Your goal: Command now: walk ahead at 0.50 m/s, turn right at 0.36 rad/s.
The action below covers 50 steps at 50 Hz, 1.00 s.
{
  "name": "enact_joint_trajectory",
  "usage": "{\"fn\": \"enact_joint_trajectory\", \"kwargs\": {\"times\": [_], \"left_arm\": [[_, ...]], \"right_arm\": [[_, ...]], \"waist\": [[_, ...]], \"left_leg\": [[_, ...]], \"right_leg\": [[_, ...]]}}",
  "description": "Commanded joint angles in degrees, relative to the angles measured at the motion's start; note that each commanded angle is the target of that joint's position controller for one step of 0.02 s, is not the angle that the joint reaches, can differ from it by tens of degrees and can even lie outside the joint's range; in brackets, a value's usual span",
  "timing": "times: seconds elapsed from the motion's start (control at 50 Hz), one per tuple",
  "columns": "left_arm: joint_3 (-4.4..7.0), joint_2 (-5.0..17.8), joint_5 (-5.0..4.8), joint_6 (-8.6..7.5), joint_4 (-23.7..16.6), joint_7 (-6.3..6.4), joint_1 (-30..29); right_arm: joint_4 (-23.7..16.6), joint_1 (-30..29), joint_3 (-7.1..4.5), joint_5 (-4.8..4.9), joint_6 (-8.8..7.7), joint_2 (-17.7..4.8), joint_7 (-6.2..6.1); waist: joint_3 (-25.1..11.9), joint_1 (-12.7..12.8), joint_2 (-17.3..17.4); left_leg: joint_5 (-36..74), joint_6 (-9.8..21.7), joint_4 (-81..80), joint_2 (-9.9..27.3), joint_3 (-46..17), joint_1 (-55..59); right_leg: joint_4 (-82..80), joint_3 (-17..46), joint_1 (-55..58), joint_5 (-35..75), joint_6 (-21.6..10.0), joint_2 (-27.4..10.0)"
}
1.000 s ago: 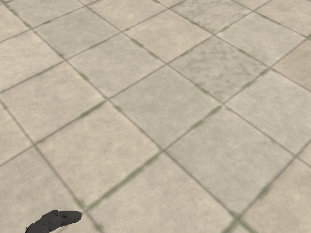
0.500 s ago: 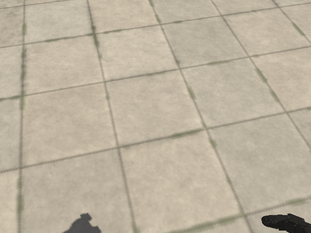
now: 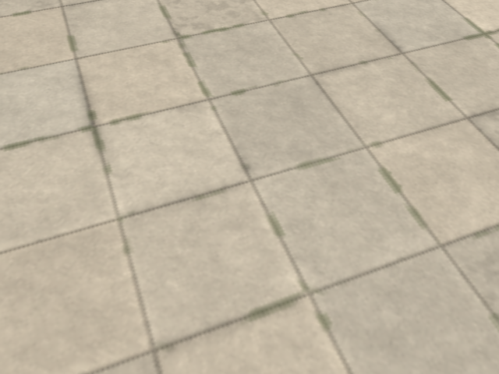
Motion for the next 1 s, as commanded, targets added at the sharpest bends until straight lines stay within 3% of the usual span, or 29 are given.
{"fn": "enact_joint_trajectory", "kwargs": {"times": [0.02,0.04,0.06,0.08,0.1,0.12,0.14,0.16,0.18,0.2,0.24,0.28,0.36,0.44,0.5,0.52,0.56,0.6,0.62,0.64,0.66,0.68,0.7,0.72,0.74,0.78,0.82,0.92,1.0], "left_arm": [[0.63,3.7,0.06,-1.19,-5.0,0.11,-4.1],[0.99,4.6,0.13,-1.24,-4.1,0.37,-0.3],[1.66,6.0,0.22,-1.53,-2.2,0.64,6.4],[2.65,7.7,0.86,-2.02,0.3,1.04,15.1],[4.74,14.1,1.42,-1.76,1.3,1.97,22.3],[5.51,16.9,-0.09,-1.19,0.6,2.01,18.6],[5.44,15.1,-2.02,-0.98,0.7,1.72,15.7],[4.77,12.3,-1.86,-0.83,0.1,1.95,12.6],[3.95,9.2,-1.47,-0.74,0.2,2.05,10.6],[3.47,7.8,-1.58,-1.01,0.4,2.29,9.3],[3.28,7.9,-1.65,-1.87,0.4,2.31,8.9],[3.31,8.5,-1.60,-2.85,1.2,2.22,10.0],[2.92,8.2,-1.65,-3.62,2.8,1.90,13.3],[2.60,8.4,-1.10,-4.10,4.3,2.21,16.1],[2.24,8.3,-0.24,-4.06,5.4,2.99,16.7],[2.17,8.5,-0.03,-4.02,5.7,3.31,16.2],[2.12,9.3,0.21,-4.02,5.8,3.89,14.1],[2.11,10.2,0.46,-3.55,6.0,4.14,13.1],[1.81,10.2,0.07,-3.60,5.1,4.33,12.3],[0.73,6.3,-1.86,-4.16,1.7,3.62,15.0],[1.42,8.7,-0.42,-4.42,1.6,3.40,13.3],[1.20,8.3,0.28,-4.65,0.4,3.05,9.4],[0.80,8.0,-0.02,-5.23,-0.4,2.71,7.2],[0.80,7.6,0.03,-5.01,-0.7,2.54,6.4],[0.67,7.3,0.80,-4.03,-1.0,2.50,6.8],[0.27,6.1,1.43,-2.17,-1.0,2.17,8.2],[0.08,5.7,1.29,-1.52,-2.2,1.98,5.9],[-0.28,5.2,0.71,-1.56,-6.2,1.82,-5.6],[-0.62,5.4,0.13,-2.22,-8.7,1.64,-11.7]], "right_arm": [[-0.7,1.3,-1.44,-0.32,-0.52,-8.7,-1.12],[-0.6,0.8,-1.65,-0.53,-0.27,-9.7,-1.46],[-0.7,0.1,-1.92,-0.85,0.19,-10.7,-1.60],[-1.4,-1.4,-1.99,-0.51,0.41,-11.4,-1.60],[-4.3,-1.7,-1.19,0.45,-0.15,-9.0,-1.21],[-6.5,-0.2,-1.07,0.70,-0.74,-6.5,-0.05],[-6.9,-4.0,-1.04,-0.65,-1.07,-8.2,0.28],[-8.1,-6.6,-0.73,-0.01,-1.78,-7.9,0.65],[-8.1,-7.0,-0.74,0.03,-1.89,-7.6,0.71],[-8.5,-7.5,-0.69,-0.79,-1.00,-7.3,0.69],[-8.4,-5.6,-0.26,-1.74,1.22,-6.0,0.98],[-8.3,-5.5,0.14,-1.58,2.19,-4.9,1.45],[-10.5,-14.8,0.45,-0.77,2.30,-4.5,2.00],[-11.8,-20.7,0.59,0.08,2.02,-4.4,2.41],[-12.6,-23.4,0.49,0.09,1.78,-4.7,2.82],[-12.7,-23.2,0.36,0.02,1.72,-5.0,2.94],[-11.7,-19.5,-0.13,-0.17,1.70,-5.6,2.74],[-8.0,-7.9,-1.30,-0.54,1.32,-7.4,2.08],[-5.6,1.5,-2.40,-1.45,0.96,-9.8,1.60],[-5.4,7.5,-4.94,-2.13,1.32,-17.5,0.89],[-5.1,4.5,-4.60,0.41,1.90,-15.4,1.56],[-5.2,0.7,-4.55,1.59,2.13,-14.4,1.76],[-5.7,-2.3,-3.94,1.32,2.29,-11.4,1.73],[-5.7,-4.1,-3.41,1.10,2.35,-9.5,1.51],[-5.4,-5.1,-3.00,1.25,2.24,-8.3,1.24],[-5.3,-4.9,-3.12,1.25,1.51,-8.9,1.22],[-4.9,-3.9,-3.67,1.33,1.18,-10.5,1.19],[-3.9,1.1,-4.25,1.43,1.39,-10.8,1.18],[-3.3,4.7,-4.50,0.78,1.73,-11.0,0.69]], "waist": [[2.0,0.8,6.4],[-0.4,2.7,7.6],[-4.1,5.5,7.9],[-8.5,10.0,6.5],[-14.6,12.4,-1.2],[-18.5,7.2,-12.5],[-14.2,7.5,-2.0],[-7.4,6.3,0.9],[-2.4,4.0,4.8],[-0.2,2.3,4.9],[-0.9,0.7,2.6],[-1.4,0.4,1.4],[1.0,4.0,-0.5],[1.2,6.8,-0.9],[2.9,7.1,-0.7],[3.1,6.5,-0.8],[1.4,4.0,-1.7],[-5.1,-1.1,-1.8],[-10.0,-5.4,-0.3],[-17.5,-5.1,12.2],[-19.4,-3.3,12.0],[-11.4,-2.0,7.2],[-5.9,-1.0,3.6],[-1.9,0.9,1.8],[-0.2,2.7,2.2],[-1.1,3.9,3.9],[-0.6,3.8,4.3],[0.9,-0.4,5.2],[0.4,-3.0,5.6]], "left_leg": [[62.4,0.8,9.0,18.0,0.5,-0.2],[71.1,0.4,15.3,18.2,1.3,0.9],[73.1,0.2,25.0,18.4,1.8,0.1],[64.0,-0.2,38.1,17.3,3.3,-6.7],[40.4,-1.7,59.2,12.3,5.3,-22.5],[-11.0,-3.8,76.5,-0.6,-1.6,-43.5],[-6.7,-2.8,77.4,4.6,-10.4,-48.9],[-2.2,-3.0,73.6,7.2,-9.9,-49.5],[-0.6,-3.2,67.9,9.3,-9.0,-47.4],[-0.6,-4.2,64.1,10.4,-8.9,-45.0],[-0.4,-6.1,59.4,11.0,-7.8,-40.8],[2.8,-7.0,54.2,11.5,-5.5,-40.6],[14.4,-6.5,40.1,12.8,-3.2,-43.4],[20.5,-4.4,31.6,11.6,-2.3,-44.9],[17.8,-2.5,27.7,9.8,-2.3,-45.6],[15.6,-1.6,26.5,8.9,-2.4,-44.8],[10.4,0.6,24.7,5.6,-0.7,-38.8],[7.7,3.4,21.0,1.5,1.0,-26.0],[9.0,6.3,19.3,5.4,-4.7,-12.1],[7.3,15.1,18.4,21.6,-31.1,5.6],[14.3,18.5,11.3,26.7,-48.4,9.0],[11.5,17.0,10.9,24.4,-39.8,2.8],[12.8,15.3,9.0,22.6,-34.0,-4.9],[15.2,13.1,7.2,19.8,-29.8,-11.4],[18.1,11.6,5.9,17.2,-26.6,-16.2],[21.3,11.3,4.5,14.6,-23.3,-19.9],[21.1,11.3,3.1,13.0,-21.6,-21.6],[21.1,8.5,3.3,10.9,-21.9,-18.1],[27.9,7.6,7.4,11.7,-24.0,-12.1]], "right_leg": [[-3.5,-4.7,3.9,-5.3,-3.2,4.2],[-3.6,-5.7,7.7,-8.6,-4.6,6.1],[-5.2,-5.3,14.4,-10.4,-6.1,7.6],[-9.8,-2.2,26.8,-8.4,-8.3,7.0],[-11.1,15.9,42.3,-11.9,-14.2,-5.9],[-18.0,46.3,53.4,-2.5,-22.7,-17.9],[-19.2,41.0,50.2,-4.4,-21.5,-16.0],[-21.1,34.3,42.1,-3.9,-19.7,-14.9],[-23.0,29.4,34.5,-0.5,-17.0,-12.3],[-23.9,25.8,29.3,3.3,-15.5,-9.6],[-25.3,21.2,24.6,7.7,-14.5,-6.5],[-27.2,16.8,23.5,10.4,-13.8,-5.3],[-29.5,11.2,27.0,13.5,-9.0,-3.3],[-29.9,8.4,35.0,15.4,-6.7,-5.1],[-29.4,6.7,40.1,17.7,-6.8,-7.9],[-28.3,6.0,41.6,20.5,-6.5,-8.8],[-22.4,3.5,43.2,36.1,-5.3,-9.4],[-6.0,0.8,43.1,47.7,-3.8,-8.3],[7.4,-0.7,34.0,37.9,-2.6,-7.3],[32.0,-4.5,13.1,10.9,0.7,1.1],[41.1,2.7,1.1,-27.2,0.9,7.5],[41.3,7.3,-3.3,-23.1,0.5,2.8],[37.6,6.8,-3.2,-19.2,0.7,0.4],[32.9,6.4,-1.2,-18.3,1.1,-1.3],[29.5,6.2,1.5,-18.0,2.1,-2.3],[25.6,4.9,4.5,-17.2,3.8,-2.6],[20.9,3.7,3.5,-13.9,5.2,-2.9],[6.4,3.1,-0.3,-1.9,6.8,-2.3],[-0.5,3.3,-0.6,-0.2,6.1,-0.2]]}}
